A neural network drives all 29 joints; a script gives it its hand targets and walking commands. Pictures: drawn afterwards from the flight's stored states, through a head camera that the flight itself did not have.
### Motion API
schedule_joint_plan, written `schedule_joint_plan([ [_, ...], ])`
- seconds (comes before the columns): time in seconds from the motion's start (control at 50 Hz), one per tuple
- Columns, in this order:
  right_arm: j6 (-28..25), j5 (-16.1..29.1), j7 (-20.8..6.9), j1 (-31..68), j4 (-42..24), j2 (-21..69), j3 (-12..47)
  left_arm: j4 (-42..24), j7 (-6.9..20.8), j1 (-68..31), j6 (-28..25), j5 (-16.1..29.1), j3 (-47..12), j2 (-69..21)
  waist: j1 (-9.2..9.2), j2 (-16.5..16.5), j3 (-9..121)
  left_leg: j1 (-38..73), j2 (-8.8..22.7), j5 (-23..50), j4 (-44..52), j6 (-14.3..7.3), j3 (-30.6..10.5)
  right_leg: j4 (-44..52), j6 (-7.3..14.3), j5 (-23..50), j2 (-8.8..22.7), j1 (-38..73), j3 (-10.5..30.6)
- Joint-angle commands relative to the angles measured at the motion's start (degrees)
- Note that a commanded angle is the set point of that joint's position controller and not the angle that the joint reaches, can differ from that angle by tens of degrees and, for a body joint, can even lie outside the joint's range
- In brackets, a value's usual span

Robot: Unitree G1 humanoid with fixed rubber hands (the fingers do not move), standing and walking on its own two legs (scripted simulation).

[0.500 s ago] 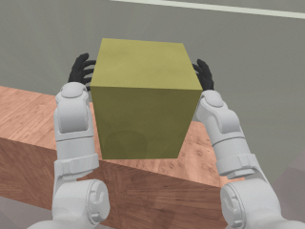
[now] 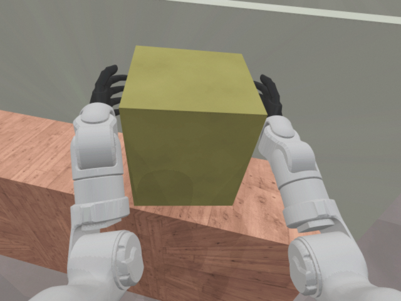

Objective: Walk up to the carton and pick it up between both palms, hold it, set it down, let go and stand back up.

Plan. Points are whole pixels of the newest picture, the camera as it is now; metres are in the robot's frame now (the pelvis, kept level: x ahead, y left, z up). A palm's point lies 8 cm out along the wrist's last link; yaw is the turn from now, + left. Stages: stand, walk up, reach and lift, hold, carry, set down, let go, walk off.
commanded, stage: hold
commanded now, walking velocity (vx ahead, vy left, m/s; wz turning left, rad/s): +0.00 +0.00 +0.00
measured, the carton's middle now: (187, 130) +0.39 +0.00 +0.18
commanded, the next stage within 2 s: set down in 0.14 s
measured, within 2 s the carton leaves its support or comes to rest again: neither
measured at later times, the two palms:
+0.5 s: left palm (102, 107) +0.38 +0.16 +0.25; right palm (265, 116) +0.37 -0.14 +0.23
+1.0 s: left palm (118, 125) +0.41 +0.14 +0.19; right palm (262, 132) +0.39 -0.16 +0.18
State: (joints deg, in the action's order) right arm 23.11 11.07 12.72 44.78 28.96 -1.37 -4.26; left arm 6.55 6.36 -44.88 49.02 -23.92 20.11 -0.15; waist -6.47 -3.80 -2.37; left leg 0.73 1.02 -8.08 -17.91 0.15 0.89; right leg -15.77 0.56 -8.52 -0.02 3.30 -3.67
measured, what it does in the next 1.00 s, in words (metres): stands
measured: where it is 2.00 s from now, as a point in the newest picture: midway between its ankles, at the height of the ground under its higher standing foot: outside the picture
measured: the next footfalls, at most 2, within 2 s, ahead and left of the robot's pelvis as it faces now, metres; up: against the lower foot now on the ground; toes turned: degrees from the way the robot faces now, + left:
none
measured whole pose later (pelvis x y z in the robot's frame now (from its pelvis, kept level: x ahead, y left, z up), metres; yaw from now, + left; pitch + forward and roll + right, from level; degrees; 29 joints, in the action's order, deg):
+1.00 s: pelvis +0.03 +0.00 +0.00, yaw +1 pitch -10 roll -1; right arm -1.9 3.6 9.9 36.2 33.1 -0.3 -6.7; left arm 10.5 2.9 -37.7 30.0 -21.6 15.3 -2.2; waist -5.9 -5.3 -7.2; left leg 1.7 0.5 -9.9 -17.8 -0.2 0.2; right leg -13.5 0.0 -9.6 0.5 5.7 -5.3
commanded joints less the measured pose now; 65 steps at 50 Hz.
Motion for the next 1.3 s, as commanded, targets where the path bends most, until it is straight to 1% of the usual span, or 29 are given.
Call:
schedule_joint_plan([
  [0.0,-2.15,5.48,-5.69,42.39,-13.03,27.81,19.28,-1.25,7.8,-30.76,-2.73,9.21,-21.84,-27.33,-0.14,4.88,18.08,1.15,-2.79,5.61,2.92,-0.54,2.77,0.86,-2.41,7.0,-3.22,5.18,-1.8],
  [0.06,-2.58,7.05,-5.29,43.17,-16.55,28.54,21.39,-4.13,7.73,-30.57,-3.07,9.84,-22.99,-27.55,0.18,4.62,21.02,2.66,-3.22,11.05,1.29,-0.24,3.0,0.17,-2.78,11.92,-3.33,6.94,-1.53],
  [0.08,-2.44,7.36,-5.17,42.37,-15.67,28.88,21.73,-4.9,7.59,-31.02,-3.24,10.05,-23.03,-27.34,0.02,4.21,20.89,3.65,-3.24,11.77,1.07,-0.01,2.84,0.26,-2.71,12.24,-3.53,6.77,-1.73],
  [0.12,-2.16,6.79,-5.07,42.0,-14.43,28.76,21.39,-3.6,7.68,-31.11,-3.18,9.41,-22.18,-26.57,0.05,3.12,19.65,3.67,-3.32,8.97,1.71,-0.47,2.99,0.93,-2.88,10.49,-3.18,5.8,-1.56],
  [0.14,-2.18,6.25,-5.38,42.84,-15.11,28.76,21.47,-3.81,7.57,-30.56,-3.4,9.87,-21.97,-26.32,0.93,3.72,18.52,2.45,-3.52,7.97,2.01,-0.89,2.47,1.08,-3.07,9.77,-3.18,5.16,-1.82],
  [0.18,-2.94,5.36,-6.01,42.7,-15.68,28.06,20.52,-3.93,7.41,-31.19,-4.28,9.83,-21.49,-25.89,0.97,3.53,18.35,2.62,-3.31,7.21,2.48,-0.89,2.44,1.1,-3.06,8.47,-3.22,4.34,-2.25],
  [0.28,-6.91,1.83,-6.97,42.32,-15.82,27.53,17.73,-2.18,7.46,-31.2,-7.28,9.27,-21.52,-26.83,0.2,4.14,19.49,4.46,-3.05,5.76,2.6,-0.5,2.42,1.48,-2.73,6.71,-3.12,2.88,-2.97],
  [0.32,-8.7,0.22,-7.31,41.29,-13.7,26.52,16.21,-1.3,7.53,-31.38,-8.95,8.75,-20.88,-26.14,-0.32,4.84,18.51,4.4,-2.95,4.39,2.78,-0.41,2.7,1.6,-2.79,5.52,-2.96,2.55,-3.18],
  [0.38,-12.54,-3.65,-7.77,39.77,-12.59,25.5,13.68,1.28,7.97,-29.63,-11.65,7.77,-19.68,-25.32,-0.7,3.05,17.16,4.32,-2.99,1.97,3.41,-0.76,2.72,2.14,-2.88,3.75,-2.41,2.47,-3.73],
  [0.44,-16.39,-6.6,-8.33,38.86,-10.4,24.25,11.72,3.52,8.33,-28.58,-13.82,6.18,-18.53,-24.95,-0.3,3.83,14.9,3.97,-2.82,0.84,3.92,-0.61,3.25,2.46,-2.93,2.28,-2.01,2.85,-4.31],
  [0.48,-19.21,-8.82,-8.77,37.32,-8.39,23.25,9.94,6.25,8.6,-26.49,-15.58,5.06,-16.93,-24.17,0.11,2.83,12.77,3.38,-2.61,-0.9,4.69,-0.94,3.6,2.78,-2.99,1.1,-1.53,2.68,-4.68],
  [0.5,-20.13,-9.43,-9.17,36.03,-6.13,22.79,9.23,7.22,8.65,-25.93,-16.19,4.25,-16.23,-23.48,0.27,3.2,11.17,3.16,-2.72,-0.82,5.05,-0.92,3.71,2.96,-2.94,0.26,-1.42,1.88,-4.91],
  [0.52,-21.28,-9.94,-9.4,35.58,-5.93,22.48,9.33,6.45,8.62,-25.99,-16.8,4.31,-16.72,-23.5,0.17,3.26,11.58,3.72,-2.64,-0.95,4.87,-0.97,3.97,2.91,-2.89,0.41,-1.17,1.98,-4.76],
  [0.6,-25.63,-10.44,-9.62,34.43,-7.09,21.62,10.17,5.9,8.18,-23.17,-18.9,4.87,-17.82,-24.17,0.94,3.62,13.97,6.0,-2.47,7.0,2.89,-0.16,4.07,2.26,-3.01,7.18,-1.54,4.78,-5.24],
  [0.66,-27.94,-9.18,-9.16,35.05,-9.39,21.57,13.31,3.53,7.19,-22.65,-20.18,6.61,-21.0,-25.29,0.82,3.22,19.12,8.09,-2.77,14.42,0.48,0.75,3.58,0.72,-3.02,15.72,-1.82,8.05,-5.35],
  [0.72,-29.52,-8.11,-9.01,34.67,-11.66,21.72,15.68,0.06,5.88,-22.45,-21.36,7.65,-24.41,-26.57,1.11,3.4,22.67,10.93,-2.39,20.36,-1.17,1.55,2.72,0.09,-3.02,18.86,-2.46,8.16,-5.69],
  [0.78,-29.42,-7.91,-8.95,33.74,-10.85,21.77,16.92,-1.08,4.79,-23.38,-21.76,8.51,-26.19,-26.63,0.67,2.97,22.23,10.81,-2.45,20.65,-1.27,1.37,2.48,0.15,-3.02,20.02,-2.38,7.05,-5.44],
  [0.84,-29.62,-7.11,-8.6,32.91,-12.15,22.42,17.98,-1.64,4.41,-22.77,-22.28,9.35,-27.61,-26.38,0.86,2.47,24.54,9.23,-2.59,20.63,-1.24,0.97,2.08,-0.82,-3.35,24.83,-1.75,9.54,-4.44],
  [0.88,-29.19,-7.15,-8.42,31.08,-10.59,22.39,17.7,-1.87,4.31,-22.4,-22.49,9.42,-27.81,-26.02,0.37,3.74,23.97,8.26,-2.73,19.73,-1.0,1.13,2.0,-0.98,-3.62,25.79,-1.58,10.22,-4.29],
  [0.92,-28.85,-7.49,-8.35,31.07,-10.17,21.72,16.97,-0.26,4.49,-21.83,-22.19,9.13,-27.36,-25.87,0.49,3.22,22.87,7.99,-2.73,18.15,-0.57,0.81,2.09,-0.51,-3.54,24.14,-1.51,9.32,-4.31],
  [0.96,-28.48,-7.73,-8.49,30.01,-8.22,21.17,15.61,0.81,4.69,-21.74,-22.04,8.44,-26.45,-25.7,0.35,3.94,20.81,7.18,-2.64,17.3,-0.19,1.18,2.1,-0.21,-3.45,22.41,-1.48,8.71,-4.62],
  [1.02,-27.64,-9.3,-8.78,30.48,-4.88,20.45,12.52,5.24,5.41,-22.51,-21.65,7.19,-23.29,-24.67,0.81,3.24,16.25,5.64,-2.56,10.19,1.65,0.47,2.61,1.1,-3.16,15.2,-1.05,6.03,-4.79],
  [1.06,-27.73,-10.57,-9.25,30.8,-3.31,20.52,10.35,6.77,5.57,-23.54,-21.93,6.74,-22.45,-25.02,0.48,4.02,15.98,5.3,-2.3,8.59,2.43,0.67,2.7,1.58,-3.03,12.58,-0.83,4.82,-5.07],
  [1.08,-28.13,-11.03,-9.38,31.47,-3.82,20.64,9.68,6.94,5.63,-24.46,-22.42,7.02,-22.14,-25.25,0.61,3.64,17.52,5.75,-2.17,8.7,2.33,0.68,2.71,1.33,-3.11,12.83,-0.9,4.56,-5.29],
  [1.14,-29.56,-11.13,-9.72,33.39,-5.74,21.38,10.14,7.71,5.07,-25.31,-24.02,8.34,-23.38,-26.97,0.69,3.83,22.34,8.89,-2.01,14.66,0.4,1.75,2.59,0.85,-2.98,16.3,-1.72,4.8,-5.75],
  [1.18,-29.72,-11.92,-9.99,33.77,-3.8,21.55,9.42,9.05,4.64,-26.45,-25.16,8.16,-23.08,-27.03,0.6,3.35,22.47,9.53,-1.94,15.72,0.3,2.19,2.6,0.91,-3.14,16.33,-1.84,4.36,-5.93],
  [1.22,-29.81,-12.89,-10.21,33.28,-1.91,21.11,7.93,11.02,4.61,-26.97,-25.77,7.92,-22.45,-27.24,0.23,3.67,20.85,9.35,-1.92,12.72,1.1,2.06,2.73,1.82,-3.03,13.71,-1.76,2.86,-5.92],
  [1.26,-29.82,-14.33,-10.5,33.7,0.04,21.14,5.68,13.64,4.74,-27.18,-26.12,7.54,-21.16,-27.34,0.15,2.72,18.91,8.23,-1.65,9.17,2.21,1.51,2.64,2.58,-2.55,9.85,-1.54,1.4,-5.95],
  [1.28,-29.82,-14.92,-10.74,33.56,1.11,20.97,4.37,14.7,4.67,-27.55,-26.29,7.15,-20.65,-27.28,0.16,3.43,17.6,7.59,-1.46,8.56,2.53,1.81,2.69,2.77,-2.45,8.13,-1.62,0.6,-6.12],
])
